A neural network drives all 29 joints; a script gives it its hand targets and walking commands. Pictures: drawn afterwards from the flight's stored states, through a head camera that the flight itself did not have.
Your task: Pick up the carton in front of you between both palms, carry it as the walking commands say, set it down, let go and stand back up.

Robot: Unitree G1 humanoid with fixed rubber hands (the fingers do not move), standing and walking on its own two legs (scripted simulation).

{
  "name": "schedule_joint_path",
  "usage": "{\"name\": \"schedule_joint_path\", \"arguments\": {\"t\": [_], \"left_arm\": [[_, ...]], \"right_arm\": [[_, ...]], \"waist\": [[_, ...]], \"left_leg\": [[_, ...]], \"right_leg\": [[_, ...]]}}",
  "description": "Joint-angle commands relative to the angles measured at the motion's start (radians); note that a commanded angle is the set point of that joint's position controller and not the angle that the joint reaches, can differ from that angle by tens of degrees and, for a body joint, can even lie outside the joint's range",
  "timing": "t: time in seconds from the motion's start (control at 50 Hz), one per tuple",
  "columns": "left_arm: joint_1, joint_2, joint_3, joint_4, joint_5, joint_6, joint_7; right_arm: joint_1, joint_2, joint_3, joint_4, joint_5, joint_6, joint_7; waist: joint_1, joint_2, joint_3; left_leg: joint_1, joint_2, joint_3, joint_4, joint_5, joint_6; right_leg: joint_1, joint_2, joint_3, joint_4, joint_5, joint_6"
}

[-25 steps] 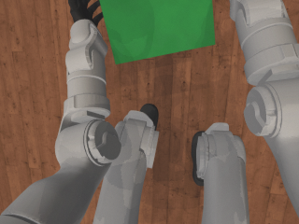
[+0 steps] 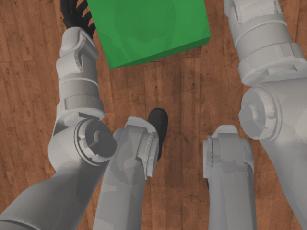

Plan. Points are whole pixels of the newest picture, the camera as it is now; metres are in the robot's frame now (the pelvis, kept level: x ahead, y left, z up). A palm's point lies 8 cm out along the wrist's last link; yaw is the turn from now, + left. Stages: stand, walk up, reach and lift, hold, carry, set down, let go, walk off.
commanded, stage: set down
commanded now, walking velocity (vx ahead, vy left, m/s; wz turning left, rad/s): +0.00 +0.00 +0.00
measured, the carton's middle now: (156, 13) +0.55 +0.08 -0.27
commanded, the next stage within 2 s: let go in 1.88 s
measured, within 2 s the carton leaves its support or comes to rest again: neither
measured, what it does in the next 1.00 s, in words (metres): stands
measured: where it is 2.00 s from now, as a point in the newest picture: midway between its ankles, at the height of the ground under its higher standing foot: (183, 158)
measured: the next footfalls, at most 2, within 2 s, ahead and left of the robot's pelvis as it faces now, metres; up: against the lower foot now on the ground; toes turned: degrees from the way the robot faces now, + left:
none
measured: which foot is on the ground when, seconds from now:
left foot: down 0.00-1.00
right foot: down 0.00-1.00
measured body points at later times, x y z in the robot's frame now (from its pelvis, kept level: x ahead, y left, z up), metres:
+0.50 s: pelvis +0.00 +0.00 -0.01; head +0.37 -0.07 +0.23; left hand +0.52 +0.22 -0.17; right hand +0.59 -0.09 -0.18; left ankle +0.14 +0.12 -0.36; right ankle +0.06 -0.10 -0.36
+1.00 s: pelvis -0.02 +0.01 -0.01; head +0.35 -0.04 +0.23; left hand +0.50 +0.24 -0.16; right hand +0.60 -0.14 -0.16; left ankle +0.14 +0.12 -0.36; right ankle +0.06 -0.09 -0.36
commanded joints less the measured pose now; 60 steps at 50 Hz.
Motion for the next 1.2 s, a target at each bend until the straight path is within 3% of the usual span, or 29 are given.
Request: {"name": "schedule_joint_path", "arguments": {"t": [0.0, 0.1, 0.12, 0.14, 0.22, 0.24, 0.38, 0.46, 0.48, 0.56, 0.58, 0.6, 0.68, 0.7, 0.72, 0.76, 0.82, 0.88, 0.9, 0.92, 0.96, 0.98, 1.0, 1.02, 1.04, 1.08, 1.1, 1.12, 1.18], "left_arm": [[-0.322, -0.535, -0.232, 0.128, -0.005, 0.038, -0.149], [-0.316, -0.541, -0.247, 0.124, -0.028, 0.004, -0.139], [-0.277, -0.511, -0.237, 0.189, -0.010, 0.010, -0.151], [-0.232, -0.529, -0.212, 0.230, 0.000, 0.010, -0.148], [-0.261, -0.433, -0.205, 0.209, -0.005, 0.001, -0.136], [-0.271, -0.474, -0.217, 0.217, -0.022, 0.007, -0.139], [-0.211, -0.435, -0.177, 0.273, 0.014, -0.002, -0.149], [-0.258, -0.373, -0.162, 0.231, 0.015, -0.016, -0.135], [-0.152, -0.306, -0.141, 0.243, 0.012, -0.035, -0.126], [-0.098, 0.128, -0.097, 0.207, 0.006, -0.106, 0.000], [-0.071, 0.146, -0.134, 0.197, -0.056, -0.141, 0.009], [-0.043, 0.182, -0.148, 0.237, -0.096, -0.151, 0.021], [-0.136, 0.143, -0.234, 0.229, -0.232, -0.199, 0.045], [-0.085, 0.200, -0.222, 0.278, -0.230, -0.214, 0.051], [-0.133, 0.186, -0.227, 0.204, -0.294, -0.209, 0.057], [-0.155, 0.232, -0.244, 0.234, -0.316, -0.205, 0.061], [-0.201, 0.296, -0.298, 0.056, -0.354, -0.177, 0.084], [-0.107, 0.188, -0.382, 0.014, -0.423, -0.141, 0.087], [-0.182, 0.295, -0.341, -0.014, -0.380, -0.128, 0.100], [-0.150, 0.206, -0.392, 0.028, -0.382, -0.107, 0.105], [-0.104, 0.238, -0.335, -0.049, -0.327, -0.091, 0.128], [-0.111, 0.184, -0.402, 0.043, -0.352, -0.057, 0.122], [-0.195, 0.218, -0.320, -0.010, -0.278, -0.048, 0.145], [-0.174, 0.235, -0.327, -0.076, -0.257, -0.052, 0.170], [-0.148, 0.228, -0.329, -0.097, -0.245, -0.044, 0.185], [-0.251, 0.199, -0.373, -0.198, -0.214, -0.034, 0.204], [-0.209, 0.168, -0.380, -0.157, -0.232, -0.010, 0.212], [-0.258, 0.128, -0.423, -0.186, -0.241, 0.000, 0.210], [-0.181, 0.081, -0.431, -0.230, -0.243, 0.021, 0.224]], "right_arm": [[-0.076, 0.427, 0.049, 0.125, -0.017, 0.042, 0.153], [-0.078, 0.436, 0.093, 0.101, 0.010, 0.019, 0.143], [-0.070, 0.449, 0.116, 0.077, 0.021, 0.014, 0.137], [-0.096, 0.427, 0.145, 0.071, 0.017, 0.008, 0.137], [-0.070, 0.397, 0.096, 0.118, 0.016, 0.023, 0.134], [-0.059, 0.354, 0.067, 0.167, -0.016, 0.032, 0.130], [-0.106, 0.364, 0.114, 0.081, 0.047, 0.016, 0.135], [-0.086, 0.257, 0.090, 0.083, 0.034, 0.010, 0.122], [-0.152, 0.186, 0.150, 0.064, 0.052, -0.009, 0.097], [-0.121, -0.237, 0.189, -0.006, 0.149, -0.069, -0.014], [-0.204, -0.292, 0.258, -0.037, 0.187, -0.080, -0.032], [-0.186, -0.339, 0.236, -0.014, 0.205, -0.089, -0.041], [-0.332, -0.284, 0.351, -0.081, 0.357, -0.119, -0.032], [-0.372, -0.287, 0.417, -0.112, 0.407, -0.107, -0.025], [-0.452, -0.331, 0.425, -0.216, 0.414, -0.116, -0.017], [-0.460, -0.319, 0.505, -0.161, 0.483, -0.098, 0.004], [-0.417, -0.335, 0.479, -0.182, 0.459, -0.057, 0.020], [-0.401, -0.397, 0.456, -0.252, 0.448, -0.029, 0.004], [-0.398, -0.403, 0.413, -0.214, 0.428, -0.007, 0.003], [-0.356, -0.404, 0.381, -0.148, 0.411, 0.005, 0.008], [-0.350, -0.431, 0.341, -0.128, 0.381, 0.017, 0.032], [-0.363, -0.450, 0.336, -0.095, 0.401, 0.036, 0.044], [-0.378, -0.411, 0.356, -0.065, 0.416, 0.049, 0.057], [-0.320, -0.405, 0.284, -0.033, 0.393, 0.045, 0.060], [-0.352, -0.441, 0.303, -0.048, 0.427, 0.046, 0.063], [-0.331, -0.445, 0.280, -0.032, 0.449, 0.044, 0.081], [-0.352, -0.473, 0.276, -0.037, 0.435, 0.043, 0.090], [-0.316, -0.485, 0.250, 0.024, 0.460, 0.045, 0.100], [-0.252, -0.505, 0.195, 0.055, 0.415, 0.027, 0.116]], "waist": [[-0.125, -0.224, -0.699], [-0.123, -0.225, -0.747], [-0.070, -0.245, -0.726], [-0.130, -0.274, -0.687], [-0.078, -0.273, -0.649], [-0.138, -0.248, -0.668], [-0.056, -0.245, -0.629], [-0.118, -0.251, -0.609], [-0.033, -0.278, -0.580], [-0.008, -0.246, -0.688], [0.045, -0.272, -0.724], [-0.002, -0.232, -0.771], [0.071, -0.298, -0.867], [0.172, -0.328, -0.833], [0.125, -0.439, -0.919], [0.167, -0.456, -0.962], [0.100, -0.513, -1.088], [0.081, -0.456, -1.307], [0.106, -0.425, -1.262], [0.038, -0.371, -1.209], [0.108, -0.351, -1.115], [0.049, -0.318, -1.096], [0.164, -0.303, -1.052], [0.054, -0.261, -1.070], [0.122, -0.216, -1.149], [0.142, -0.187, -1.145], [0.093, -0.204, -1.130], [0.110, -0.076, -1.081], [0.059, -0.094, -1.067]], "left_leg": [[0.450, -0.056, 0.050, -0.007, 0.220, -0.014], [0.447, -0.044, 0.029, 0.039, 0.231, -0.013], [0.493, -0.034, 0.043, 0.028, 0.285, -0.005], [0.468, -0.028, 0.051, 0.040, 0.280, -0.005], [0.407, -0.033, 0.031, 0.021, 0.235, 0.005], [0.423, -0.045, 0.036, 0.018, 0.163, -0.003], [0.364, -0.036, 0.054, 0.036, 0.197, 0.004], [0.423, -0.030, 0.035, 0.048, 0.215, -0.009], [0.400, -0.012, 0.057, 0.074, 0.227, -0.015], [0.446, 0.019, 0.073, 0.059, 0.270, -0.042], [0.487, 0.015, 0.064, 0.061, 0.316, -0.037], [0.489, 0.027, 0.085, 0.071, 0.284, -0.055], [0.565, 0.038, 0.068, 0.067, 0.438, -0.013], [0.585, 0.058, 0.074, 0.095, 0.439, 0.006], [0.558, 0.047, 0.036, 0.078, 0.456, 0.016], [0.459, 0.063, 0.068, 0.081, 0.362, 0.015], [0.434, 0.060, 0.095, 0.033, 0.360, 0.030], [0.563, 0.037, 0.107, 0.027, 0.447, 0.028], [0.680, 0.053, 0.097, 0.011, 0.446, 0.038], [0.682, 0.032, 0.068, -0.021, 0.416, 0.037], [0.807, 0.039, 0.063, -0.046, 0.362, 0.042], [0.813, 0.044, 0.052, -0.069, 0.278, 0.023], [0.882, 0.030, 0.051, -0.106, 0.297, 0.041], [0.888, 0.030, 0.044, -0.120, 0.279, 0.024], [1.039, 0.028, 0.046, -0.118, 0.350, 0.036], [1.091, 0.039, 0.023, -0.184, 0.283, 0.027], [1.122, 0.015, 0.009, -0.181, 0.270, 0.032], [1.209, 0.033, -0.014, -0.220, 0.224, 0.004], [1.300, 0.024, -0.067, -0.292, 0.167, -0.009]], "right_leg": [[0.355, -0.044, 0.054, -0.275, 0.404, -0.038], [0.387, -0.055, 0.064, -0.216, 0.472, -0.038], [0.342, -0.068, 0.082, -0.257, 0.496, -0.031], [0.371, -0.061, 0.073, -0.274, 0.476, -0.029], [0.334, -0.075, 0.090, -0.261, 0.455, -0.028], [0.350, -0.065, 0.052, -0.245, 0.374, -0.037], [0.327, -0.059, 0.086, -0.239, 0.409, -0.034], [0.330, -0.065, 0.064, -0.238, 0.425, -0.019], [0.300, -0.084, 0.098, -0.242, 0.366, -0.022], [0.425, -0.111, 0.084, -0.235, 0.446, -0.001], [0.426, -0.128, 0.097, -0.223, 0.473, 0.016], [0.480, -0.126, 0.088, -0.210, 0.456, 0.009], [0.488, -0.150, 0.111, -0.196, 0.563, 0.015], [0.434, -0.171, 0.153, -0.228, 0.524, 0.026], [0.585, -0.177, 0.128, -0.183, 0.619, 0.027], [0.702, -0.200, 0.186, -0.191, 0.560, 0.022], [0.863, -0.168, 0.126, -0.198, 0.638, 0.032], [0.972, -0.157, 0.136, -0.201, 0.766, 0.027], [0.878, -0.148, 0.108, -0.223, 0.580, 0.044], [0.807, -0.129, 0.071, -0.221, 0.535, 0.026], [0.580, -0.122, 0.032, -0.274, 0.307, 0.020], [0.587, -0.136, 0.031, -0.288, 0.245, 0.018], [0.516, -0.121, 0.032, -0.302, 0.189, 0.016], [0.489, -0.102, -0.005, -0.311, 0.188, 0.003], [0.407, -0.097, 0.014, -0.344, 0.179, 0.007], [0.365, -0.117, -0.017, -0.334, 0.138, -0.018], [0.351, -0.083, -0.032, -0.372, 0.139, -0.010], [0.220, -0.082, -0.035, -0.371, 0.085, -0.024], [0.180, -0.082, -0.082, -0.394, 0.087, -0.021]]}}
